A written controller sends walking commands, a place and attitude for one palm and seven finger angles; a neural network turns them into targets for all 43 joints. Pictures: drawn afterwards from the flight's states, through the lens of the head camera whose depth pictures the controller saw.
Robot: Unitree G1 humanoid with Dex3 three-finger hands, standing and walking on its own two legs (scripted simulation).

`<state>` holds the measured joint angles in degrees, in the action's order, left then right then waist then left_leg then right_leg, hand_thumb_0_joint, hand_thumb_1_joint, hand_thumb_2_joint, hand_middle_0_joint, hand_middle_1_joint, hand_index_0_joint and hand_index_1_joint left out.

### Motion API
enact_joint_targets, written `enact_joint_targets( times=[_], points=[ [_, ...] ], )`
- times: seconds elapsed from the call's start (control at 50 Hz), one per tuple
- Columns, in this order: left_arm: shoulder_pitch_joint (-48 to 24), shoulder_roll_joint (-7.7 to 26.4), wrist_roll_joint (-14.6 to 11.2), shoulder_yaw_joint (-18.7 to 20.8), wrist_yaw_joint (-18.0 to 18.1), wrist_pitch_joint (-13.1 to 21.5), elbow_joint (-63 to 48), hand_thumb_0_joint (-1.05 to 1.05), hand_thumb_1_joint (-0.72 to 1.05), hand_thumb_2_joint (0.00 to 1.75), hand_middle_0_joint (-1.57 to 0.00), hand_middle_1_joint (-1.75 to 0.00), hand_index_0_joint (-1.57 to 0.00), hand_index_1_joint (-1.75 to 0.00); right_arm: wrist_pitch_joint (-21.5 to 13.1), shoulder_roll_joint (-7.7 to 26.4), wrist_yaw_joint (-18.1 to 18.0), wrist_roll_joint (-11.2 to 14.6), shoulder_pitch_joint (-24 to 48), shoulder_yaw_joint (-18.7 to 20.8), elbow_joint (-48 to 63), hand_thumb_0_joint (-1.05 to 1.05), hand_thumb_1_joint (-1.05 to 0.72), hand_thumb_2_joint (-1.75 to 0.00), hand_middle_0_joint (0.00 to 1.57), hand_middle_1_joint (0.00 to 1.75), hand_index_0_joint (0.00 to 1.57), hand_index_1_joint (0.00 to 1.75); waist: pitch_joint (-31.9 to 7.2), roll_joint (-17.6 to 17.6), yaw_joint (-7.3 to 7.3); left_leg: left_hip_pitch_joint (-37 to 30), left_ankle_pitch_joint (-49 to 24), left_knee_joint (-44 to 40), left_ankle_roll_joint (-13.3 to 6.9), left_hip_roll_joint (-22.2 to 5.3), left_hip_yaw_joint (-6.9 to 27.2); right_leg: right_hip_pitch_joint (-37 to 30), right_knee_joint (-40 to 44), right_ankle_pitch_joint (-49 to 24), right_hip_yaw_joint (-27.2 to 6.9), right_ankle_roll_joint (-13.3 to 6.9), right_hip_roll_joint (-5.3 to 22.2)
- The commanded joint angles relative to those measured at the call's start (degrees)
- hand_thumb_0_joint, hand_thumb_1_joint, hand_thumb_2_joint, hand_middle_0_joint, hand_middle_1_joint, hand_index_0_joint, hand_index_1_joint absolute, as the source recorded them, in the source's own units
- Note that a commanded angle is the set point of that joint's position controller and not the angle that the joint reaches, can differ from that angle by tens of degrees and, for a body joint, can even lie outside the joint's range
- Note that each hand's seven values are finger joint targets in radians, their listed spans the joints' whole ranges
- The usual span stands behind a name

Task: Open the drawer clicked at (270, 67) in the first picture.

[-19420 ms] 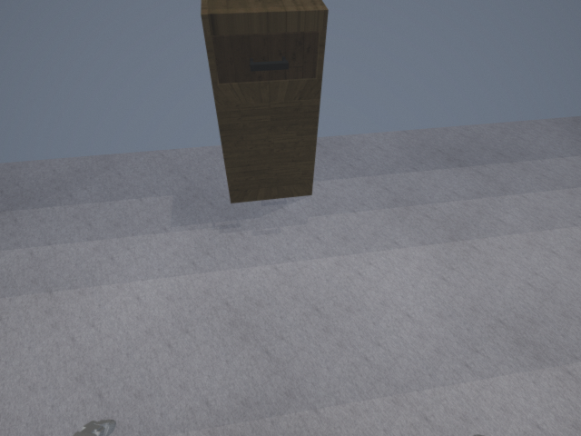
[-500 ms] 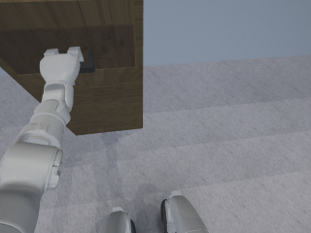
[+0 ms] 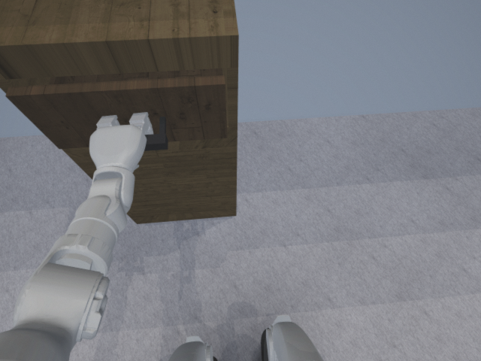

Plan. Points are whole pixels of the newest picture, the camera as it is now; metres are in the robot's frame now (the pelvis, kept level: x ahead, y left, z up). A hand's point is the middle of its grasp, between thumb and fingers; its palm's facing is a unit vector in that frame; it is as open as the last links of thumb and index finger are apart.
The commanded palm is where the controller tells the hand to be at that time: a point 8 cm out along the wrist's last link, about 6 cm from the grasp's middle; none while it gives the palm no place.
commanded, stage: pull the drawer open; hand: left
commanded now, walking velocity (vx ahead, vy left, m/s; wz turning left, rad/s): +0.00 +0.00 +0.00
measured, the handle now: (131, 134) +0.52 +0.18 -0.01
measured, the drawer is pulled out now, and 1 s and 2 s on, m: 0.03 0.16 0.27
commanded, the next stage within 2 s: none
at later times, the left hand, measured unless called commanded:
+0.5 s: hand (128, 192) +0.41 +0.18 -0.03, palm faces -0.04 -0.03 -1.00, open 5.3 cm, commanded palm +0.37 +0.17 +0.02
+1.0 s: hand (125, 226) +0.35 +0.18 -0.03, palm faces -0.03 -0.04 -1.00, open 5.3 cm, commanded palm +0.31 +0.18 +0.02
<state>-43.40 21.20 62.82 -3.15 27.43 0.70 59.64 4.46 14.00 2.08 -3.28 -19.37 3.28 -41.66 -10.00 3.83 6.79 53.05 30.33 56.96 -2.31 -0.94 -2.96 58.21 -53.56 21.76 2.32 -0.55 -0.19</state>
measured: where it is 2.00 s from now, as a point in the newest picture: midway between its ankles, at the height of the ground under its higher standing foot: outside the picture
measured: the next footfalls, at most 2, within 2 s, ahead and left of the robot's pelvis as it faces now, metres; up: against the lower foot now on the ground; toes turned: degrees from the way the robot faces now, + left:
none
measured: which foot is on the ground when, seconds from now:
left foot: down 0.00-1.00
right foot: down 0.00-1.00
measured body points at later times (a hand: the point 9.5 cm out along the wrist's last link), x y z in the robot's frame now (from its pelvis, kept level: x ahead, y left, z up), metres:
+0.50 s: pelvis -0.01 -0.01 +0.01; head +0.10 -0.02 +0.44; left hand +0.41 +0.18 +0.02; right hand +0.08 -0.27 -0.13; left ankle -0.05 +0.09 -0.67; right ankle +0.02 -0.12 -0.67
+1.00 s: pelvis -0.02 -0.01 +0.01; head +0.07 -0.03 +0.45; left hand +0.34 +0.18 +0.02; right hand +0.09 -0.27 -0.13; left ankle -0.05 +0.09 -0.67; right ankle +0.02 -0.12 -0.67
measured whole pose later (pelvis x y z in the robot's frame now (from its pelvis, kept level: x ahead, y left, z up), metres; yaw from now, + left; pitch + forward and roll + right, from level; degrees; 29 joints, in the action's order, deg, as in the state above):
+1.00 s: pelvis -0.02 -0.01 +0.01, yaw +1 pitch +18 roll +0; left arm -21.2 14.5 64.9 -7.7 32.6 -1.1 45.4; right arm 4.3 13.1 0.2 -1.9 -12.7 3.8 -39.9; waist -9.4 2.5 1.6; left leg 43.6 27.9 53.1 -1.5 -0.1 -3.3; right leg 49.8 -52.1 20.7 1.7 -1.5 0.4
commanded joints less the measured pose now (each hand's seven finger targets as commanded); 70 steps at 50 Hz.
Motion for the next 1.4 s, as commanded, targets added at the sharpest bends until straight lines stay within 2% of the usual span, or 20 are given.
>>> enact_joint_targets(
  times=[0.0, 0.04, 0.08, 0.12, 0.16, 0.18, 0.24, 0.36, 0.4, 0.46, 0.62, 0.68, 0.76, 0.8, 0.9, 1.0, 1.12, 1.24, 1.3, 1.38],
  points=[
    [-12.0, 7.3, 0.7, 1.9, 3.0, 0.7, -10.8, 0.00, 0.90, 0.90, -0.40, -1.35, -0.40, -1.35, 0.0, 9.0, -0.4, -0.1, -7.8, 3.8, 2.6, 0.00, -0.90, -0.90, 0.20, 0.30, 0.20, 0.30, -27.8, -0.1, -0.86, -16.2, -39.7, -4.8, 0.8, 0.5, 3.6, -22.8, 2.6, -28.5, -0.4, -1.5, -1.6],
    [-10.9, 4.1, 0.9, -0.1, 3.6, 0.2, -11.5, 0.00, 0.90, 0.90, -0.40, -1.35, -0.40, -1.35, 0.2, 8.7, -0.2, 0.0, -6.9, 3.9, 3.0, 0.00, -0.90, -0.90, 0.20, 0.30, 0.20, 0.30, -25.9, -0.9, -0.43, -17.0, -39.9, -5.1, 0.9, 0.4, 3.5, -22.1, 3.2, -27.9, 0.0, -1.5, -1.7],
    [-12.4, 5.7, 1.3, 1.0, 4.3, 0.0, -12.4, 0.00, 0.90, 0.90, -0.40, -1.35, -0.40, -1.35, 0.5, 8.8, -0.3, -0.1, -6.5, 3.9, 2.9, 0.00, -0.90, -0.90, 0.20, 0.30, 0.20, 0.30, -26.5, -1.6, -0.34, -17.3, -38.8, -5.2, 0.9, 0.4, 3.6, -22.3, 3.1, -27.4, -0.2, -1.5, -1.5],
    [-11.8, 3.5, 1.5, -0.5, 4.7, -0.6, -12.3, 0.00, 0.90, 0.90, -0.40, -1.35, -0.40, -1.35, 0.6, 8.3, -0.4, 0.1, -5.5, 3.9, 3.3, 0.00, -0.90, -0.90, 0.20, 0.30, 0.20, 0.30, -25.2, -1.4, -0.43, -16.9, -37.1, -5.6, 0.9, 0.7, 3.2, -22.2, 3.5, -26.5, -0.1, -1.6, -1.6],
    [-10.9, 4.8, 1.6, 0.8, 5.1, -0.8, -12.7, 0.00, 0.90, 0.90, -0.40, -1.35, -0.40, -1.35, 0.7, 8.4, -0.5, 0.0, -4.6, 3.8, 3.4, 0.00, -0.90, -0.90, 0.20, 0.30, 0.20, 0.30, -25.4, -1.6, -1.17, -17.0, -37.0, -5.9, 0.9, 0.9, 3.3, -23.1, 3.4, -26.7, -0.3, -1.8, -1.6],
    [-10.4, 3.4, 1.6, -0.3, 5.1, -0.9, -13.0, 0.00, 0.90, 0.90, -0.40, -1.35, -0.40, -1.35, 0.7, 8.0, -0.5, 0.1, -4.4, 3.8, 3.5, 0.00, -0.90, -0.90, 0.20, 0.30, 0.20, 0.30, -25.6, -0.8, -1.18, -17.4, -37.0, -6.0, 1.0, 1.0, 3.1, -23.1, 3.5, -26.7, -0.3, -1.8, -1.5],
    [-10.2, 2.1, 1.6, -1.3, 5.4, -1.1, -12.2, 0.00, 0.90, 0.90, -0.40, -1.35, -0.40, -1.35, 0.6, 7.8, -0.8, 0.4, -3.1, 3.8, 3.9, 0.00, -0.90, -0.90, 0.20, 0.30, 0.20, 0.30, -23.5, -2.7, -0.78, -16.4, -33.1, -6.5, 0.9, 1.2, 2.9, -22.9, 4.1, -24.6, -0.3, -1.7, -1.5],
    [-10.5, 3.7, 1.8, -0.3, 5.4, -0.5, -12.9, 0.00, 0.90, 0.90, -0.40, -1.35, -0.40, -1.35, 0.2, 7.5, -1.3, 0.6, -1.4, 3.5, 4.7, 0.00, -0.90, -0.90, 0.20, 0.30, 0.20, 0.30, -23.8, -2.7, -1.62, -14.6, -28.3, -6.9, 0.8, 2.0, 2.6, -23.9, 4.0, -22.3, -0.8, -2.0, -1.3],
    [-8.7, 1.3, 1.7, -1.7, 5.4, -0.3, -12.9, 0.00, 0.90, 0.90, -0.40, -1.35, -0.40, -1.35, -0.1, 7.1, -1.3, 0.7, -1.3, 3.6, 4.9, 0.00, -0.90, -0.90, 0.20, 0.30, 0.20, 0.30, -23.6, -3.1, -1.70, -15.0, -28.2, -6.9, 0.7, 1.9, 2.3, -23.7, 4.2, -22.3, -0.7, -1.9, -1.3],
    [-6.4, 2.7, 1.6, -0.3, 5.5, 0.2, -15.1, 0.00, 0.90, 0.90, -0.40, -1.35, -0.40, -1.35, -0.1, 7.1, -1.4, 0.7, -0.6, 3.5, 5.5, 0.00, -0.90, -0.90, 0.20, 0.30, 0.20, 0.30, -24.9, -2.5, -2.71, -15.4, -29.1, -6.9, 0.8, 2.0, 2.4, -25.1, 4.0, -23.3, -0.9, -2.1, -1.3],
    [1.7, 2.5, 1.8, 0.3, 6.5, 0.6, -18.2, 0.00, 0.90, 0.90, -0.40, -1.35, -0.40, -1.35, -0.4, 6.9, -1.5, 1.0, 1.1, 3.4, 6.4, 0.00, -0.90, -0.90, 0.20, 0.30, 0.20, 0.30, -22.6, -5.1, -4.21, -13.8, -25.6, -8.3, 0.8, 2.2, 1.8, -27.0, 5.0, -21.9, -1.2, -2.1, -1.2],
    [2.7, 2.5, 2.2, 0.4, 7.4, 0.1, -20.8, 0.00, 0.90, 0.90, -0.40, -1.35, -0.40, -1.35, -0.5, 6.9, -1.4, 1.0, 1.9, 3.5, 6.4, 0.00, -0.90, -0.90, 0.20, 0.30, 0.20, 0.30, -22.6, -2.7, -4.70, -15.4, -26.2, -8.7, 0.9, 2.0, 1.7, -26.5, 5.1, -21.4, -1.2, -2.3, -1.2],
    [5.2, 1.6, 1.8, -0.2, 7.6, -1.0, -21.0, 0.00, 0.90, 0.90, -0.40, -1.35, -0.40, -1.35, -0.7, 6.9, -1.7, 1.2, 3.1, 3.4, 6.4, 0.00, -0.90, -0.90, 0.20, 0.30, 0.20, 0.30, -20.4, -5.7, -4.13, -14.5, -23.4, -9.4, 0.8, 2.2, 1.7, -27.0, 6.1, -19.7, -1.2, -2.2, -1.2],
    [4.7, 1.4, 2.0, -0.8, 7.7, -1.1, -22.6, 0.00, 0.90, 0.90, -0.40, -1.35, -0.40, -1.35, -1.0, 6.7, -1.9, 1.3, 3.5, 3.3, 6.5, 0.00, -0.90, -0.90, 0.20, 0.30, 0.20, 0.30, -20.6, -4.0, -4.51, -15.2, -23.0, -9.8, 0.9, 2.2, 1.7, -26.7, 6.1, -18.9, -1.3, -2.2, -1.1],
    [6.4, 0.9, 2.0, -1.4, 7.5, -1.6, -23.9, 0.00, 0.90, 0.90, -0.40, -1.35, -0.40, -1.35, -1.5, 6.6, -2.3, 1.4, 4.5, 3.2, 6.8, 0.00, -0.90, -0.90, 0.20, 0.30, 0.20, 0.30, -19.7, -4.9, -4.56, -16.1, -22.9, -9.9, 1.0, 2.2, 1.8, -26.3, 6.2, -18.4, -1.2, -2.3, -1.1],
    [13.4, -1.4, 1.5, -2.5, 7.1, -1.7, -26.5, 0.00, 0.90, 0.90, -0.40, -1.35, -0.40, -1.35, -2.0, 6.2, -2.4, 1.5, 6.0, 3.0, 8.4, 0.00, -0.90, -0.90, 0.20, 0.30, 0.20, 0.30, -19.0, -5.2, -5.52, -16.4, -23.2, -10.0, 1.0, 2.4, 1.6, -27.2, 6.5, -18.9, -1.2, -2.2, -1.1],
    [17.0, -0.6, 2.2, -2.0, 7.5, -2.2, -30.9, 0.00, 0.90, 0.90, -0.40, -1.35, -0.40, -1.35, -2.6, 6.1, -2.5, 1.5, 7.5, 2.8, 9.4, 0.00, -0.90, -0.90, 0.20, 0.30, 0.20, 0.30, -19.1, -4.6, -6.41, -17.1, -23.1, -10.1, 1.2, 2.5, 1.4, -27.7, 6.3, -18.8, -1.4, -2.4, -1.0],
    [20.3, -1.7, 2.2, -3.3, 7.3, -3.3, -33.3, 0.00, 0.90, 0.90, -0.40, -1.35, -0.40, -1.35, -3.0, 6.0, -2.7, 1.6, 9.2, 2.3, 10.0, 0.00, -0.90, -0.90, 0.20, 0.30, 0.20, 0.30, -16.3, -5.1, -5.93, -16.5, -20.7, -10.2, 1.2, 2.7, 1.4, -26.9, 6.9, -17.3, -1.5, -2.2, -1.0],
    [22.0, -0.6, 2.4, -2.5, 7.4, -3.7, -35.2, 0.00, 0.90, 0.90, -0.40, -1.35, -0.40, -1.35, -3.1, 5.9, -2.9, 1.6, 9.7, 2.2, 10.3, 0.00, -0.90, -0.90, 0.20, 0.30, 0.20, 0.30, -17.5, -4.9, -6.64, -17.2, -21.7, -10.1, 1.2, 2.7, 1.5, -27.7, 6.5, -17.8, -1.6, -2.3, -1.0],
    [27.4, -2.9, 2.0, -4.1, 6.8, -4.3, -38.0, 0.00, 0.90, 0.90, -0.40, -1.35, -0.40, -1.35, -3.2, 5.8, -2.6, 1.7, 10.5, 2.2, 11.1, 0.00, -0.90, -0.90, 0.20, 0.30, 0.20, 0.30, -16.7, -4.9, -6.88, -18.5, -23.2, -10.2, 1.5, 2.4, 1.6, -27.5, 6.6, -18.7, -1.2, -2.4, -1.1]
  ],
)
